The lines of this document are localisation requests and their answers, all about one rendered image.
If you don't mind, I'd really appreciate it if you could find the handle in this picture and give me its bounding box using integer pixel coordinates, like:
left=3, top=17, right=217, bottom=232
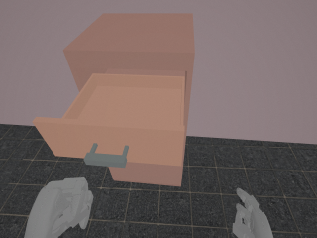
left=83, top=143, right=129, bottom=168

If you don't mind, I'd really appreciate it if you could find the drawer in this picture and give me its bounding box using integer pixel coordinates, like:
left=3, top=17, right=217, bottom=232
left=32, top=73, right=185, bottom=167

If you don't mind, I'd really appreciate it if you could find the cabinet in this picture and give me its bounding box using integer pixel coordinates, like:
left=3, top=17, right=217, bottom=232
left=63, top=13, right=195, bottom=187

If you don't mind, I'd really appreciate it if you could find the robot right hand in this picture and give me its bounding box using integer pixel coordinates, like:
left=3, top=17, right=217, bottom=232
left=232, top=188, right=273, bottom=238

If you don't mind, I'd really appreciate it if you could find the robot left hand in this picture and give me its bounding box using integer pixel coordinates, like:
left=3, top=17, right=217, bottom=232
left=24, top=177, right=94, bottom=238

